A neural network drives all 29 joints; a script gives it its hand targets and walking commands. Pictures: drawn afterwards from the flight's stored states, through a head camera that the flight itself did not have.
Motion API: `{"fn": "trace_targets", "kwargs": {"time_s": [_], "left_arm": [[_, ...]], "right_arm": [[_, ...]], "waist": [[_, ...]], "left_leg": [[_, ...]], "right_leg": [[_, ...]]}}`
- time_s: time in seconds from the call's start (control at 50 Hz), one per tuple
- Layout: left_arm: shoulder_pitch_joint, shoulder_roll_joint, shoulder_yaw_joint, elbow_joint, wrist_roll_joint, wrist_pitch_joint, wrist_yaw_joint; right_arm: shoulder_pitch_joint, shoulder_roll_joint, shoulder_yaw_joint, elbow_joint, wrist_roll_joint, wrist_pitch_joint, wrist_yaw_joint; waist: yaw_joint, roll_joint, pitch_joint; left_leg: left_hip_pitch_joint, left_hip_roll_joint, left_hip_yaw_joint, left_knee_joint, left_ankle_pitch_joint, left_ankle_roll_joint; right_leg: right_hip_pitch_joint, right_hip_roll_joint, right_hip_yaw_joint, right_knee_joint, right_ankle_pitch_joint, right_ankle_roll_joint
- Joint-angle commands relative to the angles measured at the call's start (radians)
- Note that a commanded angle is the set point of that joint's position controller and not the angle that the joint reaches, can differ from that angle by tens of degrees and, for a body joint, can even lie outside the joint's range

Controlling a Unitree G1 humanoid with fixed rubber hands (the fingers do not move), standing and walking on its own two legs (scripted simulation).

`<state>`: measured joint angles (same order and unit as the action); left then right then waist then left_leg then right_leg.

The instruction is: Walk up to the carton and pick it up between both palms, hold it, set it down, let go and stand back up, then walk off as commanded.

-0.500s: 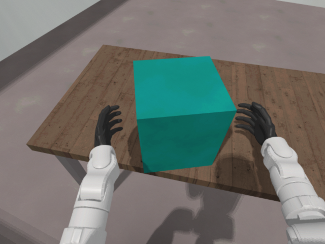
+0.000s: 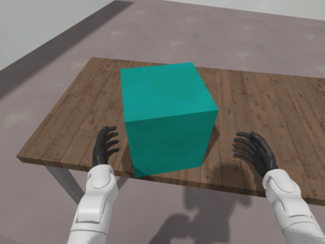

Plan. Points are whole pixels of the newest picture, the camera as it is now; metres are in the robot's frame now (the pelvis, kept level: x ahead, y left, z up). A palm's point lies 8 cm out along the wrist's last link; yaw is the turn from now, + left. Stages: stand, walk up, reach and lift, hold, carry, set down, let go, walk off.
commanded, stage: set down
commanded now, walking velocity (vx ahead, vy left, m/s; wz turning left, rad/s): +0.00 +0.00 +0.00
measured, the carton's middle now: (163, 121) +0.44 +0.05 +0.06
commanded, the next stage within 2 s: none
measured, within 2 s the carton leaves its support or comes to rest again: neither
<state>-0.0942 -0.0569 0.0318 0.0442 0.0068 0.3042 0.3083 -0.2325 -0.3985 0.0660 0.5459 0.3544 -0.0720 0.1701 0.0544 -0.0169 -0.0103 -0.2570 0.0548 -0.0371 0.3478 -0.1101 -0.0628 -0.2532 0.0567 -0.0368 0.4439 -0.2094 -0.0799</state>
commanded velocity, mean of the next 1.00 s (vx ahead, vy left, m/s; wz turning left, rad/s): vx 0.00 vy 0.00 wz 0.00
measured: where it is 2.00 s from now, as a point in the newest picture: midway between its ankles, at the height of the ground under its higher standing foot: outside the picture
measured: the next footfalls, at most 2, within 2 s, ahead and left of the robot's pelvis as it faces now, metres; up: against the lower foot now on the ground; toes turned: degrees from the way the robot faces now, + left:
none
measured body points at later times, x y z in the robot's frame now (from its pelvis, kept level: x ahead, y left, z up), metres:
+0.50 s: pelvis +0.01 +0.01 +0.00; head -0.02 +0.01 +0.45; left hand +0.24 +0.18 +0.06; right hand +0.27 -0.23 +0.05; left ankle +0.05 +0.17 -0.74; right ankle +0.02 -0.06 -0.74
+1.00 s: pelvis +0.01 +0.00 +0.00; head -0.01 +0.01 +0.45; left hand +0.22 +0.18 +0.04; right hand +0.23 -0.24 +0.04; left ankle +0.05 +0.17 -0.74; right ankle +0.02 -0.06 -0.74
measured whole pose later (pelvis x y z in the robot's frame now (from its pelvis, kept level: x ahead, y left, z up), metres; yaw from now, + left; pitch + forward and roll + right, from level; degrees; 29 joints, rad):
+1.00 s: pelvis +0.01 +0.00 +0.00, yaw -1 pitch -4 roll +1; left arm 0.34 -0.03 -0.06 -0.19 0.01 0.23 0.29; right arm 0.25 -0.42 0.00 0.17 0.33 -0.05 0.20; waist 0.03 -0.03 0.02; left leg -0.13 0.05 -0.01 0.31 -0.12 -0.05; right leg -0.14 0.06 -0.01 0.42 -0.22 -0.08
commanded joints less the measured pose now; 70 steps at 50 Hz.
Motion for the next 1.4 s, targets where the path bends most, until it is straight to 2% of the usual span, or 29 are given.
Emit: {"fn": "trace_targets", "kwargs": {"time_s": [0.0, 0.08, 0.1, 0.12, 0.14, 0.18, 0.28, 0.36, 0.4, 0.42, 0.58, 0.62, 0.7, 0.76, 0.78, 0.82, 0.88, 0.94, 0.96, 1.0, 1.06, 1.14, 1.18, 1.2, 1.24, 1.26, 1.3, 1.34, 1.38], "left_arm": [[-0.179, 0.005, 0.0, -0.238, 0.002, -0.038, -0.021], [-0.112, -0.01, -0.006, -0.246, 0.015, -0.051, -0.03], [-0.11, -0.015, -0.021, -0.232, 0.022, -0.047, -0.037], [-0.12, 0.002, -0.001, -0.278, 0.019, -0.061, -0.029], [0.005, -0.028, -0.013, -0.31, 0.034, -0.065, -0.032], [-0.088, -0.009, -0.036, -0.359, 0.053, -0.05, -0.021], [0.15, -0.048, -0.073, -0.415, 0.053, -0.057, -0.021], [0.041, -0.003, -0.081, -0.36, 0.034, -0.064, -0.016], [0.018, -0.02, -0.153, -0.419, -0.003, -0.059, -0.008], [0.077, -0.01, -0.106, -0.387, 0.026, -0.06, 0.006], [0.189, -0.044, -0.111, -0.43, 0.032, -0.05, 0.015], [0.251, -0.036, -0.077, -0.423, 0.03, -0.051, 0.008], [0.283, -0.019, -0.057, -0.37, 0.035, -0.049, -0.018], [0.255, 0.008, -0.083, -0.431, 0.027, -0.082, -0.02], [0.231, 0.01, -0.083, -0.473, 0.035, -0.103, -0.009], [0.248, -0.011, -0.116, -0.396, 0.018, -0.108, -0.024], [0.262, 0.028, -0.105, -0.508, 0.002, -0.125, -0.006], [0.308, 0.045, -0.098, -0.324, 0.005, -0.099, -0.046], [0.285, 0.043, -0.097, -0.389, 0.02, -0.104, -0.035], [0.309, 0.031, -0.097, -0.375, 0.012, -0.107, -0.039], [0.318, 0.055, -0.099, -0.413, 0.019, -0.123, -0.043], [0.399, 0.068, -0.083, -0.332, 0.019, -0.128, -0.062], [0.441, 0.048, -0.078, -0.349, 0.028, -0.144, -0.062], [0.403, 0.086, -0.044, -0.268, 0.04, -0.147, -0.081], [0.399, 0.065, -0.1, -0.321, 0.018, -0.163, -0.075], [0.405, 0.066, -0.093, -0.24, 0.033, -0.157, -0.084], [0.416, 0.06, -0.085, -0.408, 0.035, -0.188, -0.047], [0.388, 0.073, -0.1, -0.321, 0.034, -0.183, -0.055], [0.388, 0.082, -0.097, -0.314, 0.018, -0.181, -0.052]], "right_arm": [[-0.254, -0.203, -0.062, -0.331, 0.014, -0.049, -0.017], [-0.142, -0.191, -0.057, -0.321, 0.036, -0.047, -0.028], [-0.123, -0.205, -0.074, -0.258, 0.027, -0.042, -0.022], [-0.149, -0.213, -0.055, -0.324, 0.049, -0.053, -0.023], [-0.02, -0.224, -0.069, -0.272, 0.04, -0.053, -0.021], [-0.121, -0.23, -0.077, -0.254, 0.056, -0.036, -0.01], [0.12, -0.223, -0.094, -0.326, 0.049, -0.055, -0.001], [0.011, -0.204, -0.092, -0.383, 0.052, -0.047, 0.001], [0.023, -0.231, -0.16, -0.417, 0.021, -0.031, 0.025], [0.078, -0.213, -0.105, -0.371, 0.05, -0.025, 0.034], [0.182, -0.279, -0.155, -0.417, 0.043, -0.003, 0.056], [0.222, -0.294, -0.145, -0.477, 0.039, -0.003, 0.047], [0.251, -0.287, -0.142, -0.473, 0.021, -0.003, 0.032], [0.228, -0.257, -0.144, -0.582, 0.031, -0.02, 0.032], [0.231, -0.239, -0.128, -0.589, 0.05, -0.027, 0.039], [0.325, -0.214, -0.145, -0.492, -0.013, -0.012, 0.027], [0.305, -0.242, -0.168, -0.598, 0.008, -0.026, 0.042], [0.396, -0.185, -0.149, -0.498, -0.043, 0.0, 0.01], [0.386, -0.196, -0.159, -0.511, -0.028, -0.002, 0.016], [0.385, -0.185, -0.149, -0.548, -0.021, -0.008, 0.022], [0.427, -0.169, -0.147, -0.548, -0.024, -0.021, 0.019], [0.463, -0.184, -0.15, -0.495, -0.061, -0.033, 0.007], [0.485, -0.186, -0.137, -0.516, -0.039, -0.051, 0.005], [0.472, -0.161, -0.118, -0.493, -0.052, -0.045, -0.001], [0.436, -0.189, -0.146, -0.512, -0.052, -0.062, 0.009], [0.475, -0.177, -0.143, -0.421, -0.069, -0.051, 0.009], [0.461, -0.218, -0.154, -0.511, -0.025, -0.088, 0.031], [0.443, -0.21, -0.179, -0.439, -0.052, -0.077, 0.033], [0.421, -0.227, -0.186, -0.444, -0.051, -0.078, 0.037]], "waist": [[0.021, -0.184, -0.342], [0.023, -0.149, -0.246], [-0.004, -0.152, -0.262], [0.029, -0.154, -0.261], [0.006, -0.11, -0.231], [0.012, -0.07, -0.233], [-0.033, -0.081, -0.161], [-0.017, -0.088, -0.096], [-0.055, -0.051, -0.098], [0.001, -0.055, -0.028], [-0.009, -0.049, -0.106], [0.021, -0.105, -0.082], [-0.002, -0.164, -0.009], [0.003, -0.178, -0.029], [0.018, -0.134, -0.011], [-0.036, -0.107, 0.037], [-0.008, -0.125, -0.06], [-0.057, -0.16, 0.045], [-0.042, -0.101, 0.021], [-0.034, -0.132, -0.002], [-0.043, -0.073, -0.051], [-0.061, -0.123, -0.014], [-0.039, -0.1, -0.012], [-0.033, -0.147, -0.002], [-0.036, -0.112, -0.008], [-0.046, -0.081, 0.022], [-0.006, -0.026, -0.05], [-0.037, -0.043, -0.009], [-0.027, -0.043, 0.005]], "left_leg": [[0.059, -0.058, 0.039, -0.025, 0.069, 0.098], [0.049, -0.057, 0.029, -0.049, 0.098, 0.09], [0.068, -0.058, 0.021, -0.034, 0.094, 0.089], [0.059, -0.053, 0.03, -0.038, 0.111, 0.082], [0.11, -0.053, 0.021, -0.033, 0.171, 0.068], [0.177, -0.05, 0.04, -0.023, 0.194, 0.072], [0.182, -0.057, 0.036, -0.018, 0.185, 0.07], [0.143, -0.062, 0.058, -0.033, 0.044, 0.08], [0.195, -0.039, 0.045, -0.064, -0.018, 0.07], [0.169, -0.046, 0.052, -0.063, -0.014, 0.079], [0.302, -0.023, 0.048, -0.061, 0.096, 0.06], [0.275, -0.029, 0.051, -0.063, 0.114, 0.072], [0.235, -0.036, 0.05, -0.058, 0.081, 0.087], [0.19, -0.042, 0.045, -0.065, -0.002, 0.098], [0.177, -0.042, 0.044, -0.065, -0.015, 0.09], [0.184, -0.054, 0.061, -0.059, -0.037, 0.073], [0.179, -0.04, 0.04, -0.055, -0.016, 0.074], [0.171, -0.054, 0.046, -0.046, -0.053, 0.083], [0.176, -0.046, 0.04, -0.058, -0.034, 0.072], [0.179, -0.049, 0.034, -0.051, -0.014, 0.079], [0.22, -0.056, 0.047, -0.048, 0.052, 0.071], [0.222, -0.06, 0.054, -0.035, 0.119, 0.068], [0.246, -0.068, 0.05, -0.043, 0.175, 0.059], [0.206, -0.069, 0.056, -0.04, 0.115, 0.08], [0.258, -0.058, 0.049, -0.048, 0.143, 0.067], [0.29, -0.064, 0.058, -0.048, 0.122, 0.06], [0.322, -0.046, 0.043, -0.045, 0.213, 0.048], [0.306, -0.04, 0.037, -0.047, 0.132, 0.062], [0.301, -0.038, 0.045, -0.062, 0.144, 0.057]], "right_leg": [[0.226, -0.095, 0.15, -0.119, 0.288, 0.093], [0.236, -0.121, 0.166, -0.11, 0.359, 0.102], [0.222, -0.118, 0.17, -0.114, 0.351, 0.095], [0.233, -0.118, 0.165, -0.108, 0.38, 0.091], [0.244, -0.11, 0.151, -0.115, 0.387, 0.081], [0.132, -0.058, 0.108, -0.131, 0.286, 0.045], [0.155, -0.082, 0.149, -0.158, 0.272, 0.049], [0.054, -0.084, 0.149, -0.172, 0.09, 0.049], [-0.033, -0.072, 0.117, -0.204, -0.115, 0.027], [-0.03, -0.094, 0.134, -0.207, -0.107, 0.023], [-0.009, -0.047, 0.093, -0.191, 0.025, 0.014], [0.042, -0.065, 0.116, -0.206, 0.024, 0.03], [0.048, -0.085, 0.159, -0.215, 0.077, 0.06], [0.045, -0.104, 0.196, -0.231, -0.051, 0.066], [0.01, -0.113, 0.191, -0.222, -0.1, 0.06], [0.01, -0.123, 0.211, -0.257, -0.163, 0.048], [0.006, -0.118, 0.204, -0.238, -0.174, 0.042], [-0.001, -0.161, 0.252, -0.271, -0.164, 0.07], [-0.001, -0.152, 0.224, -0.257, -0.151, 0.062], [0.015, -0.143, 0.217, -0.249, -0.114, 0.069], [0.037, -0.108, 0.152, -0.217, 0.023, 0.061], [0.067, -0.102, 0.144, -0.216, 0.168, 0.077], [0.084, -0.095, 0.13, -0.201, 0.296, 0.083], [0.102, -0.103, 0.155, -0.211, 0.241, 0.084], [0.037, -0.077, 0.109, -0.209, 0.219, 0.06], [0.025, -0.075, 0.1, -0.218, 0.176, 0.048], [0.005, -0.044, 0.054, -0.189, 0.232, 0.034], [-0.023, -0.047, 0.066, -0.211, 0.13, 0.016], [-0.021, -0.037, 0.046, -0.203, 0.149, 0.013]]}}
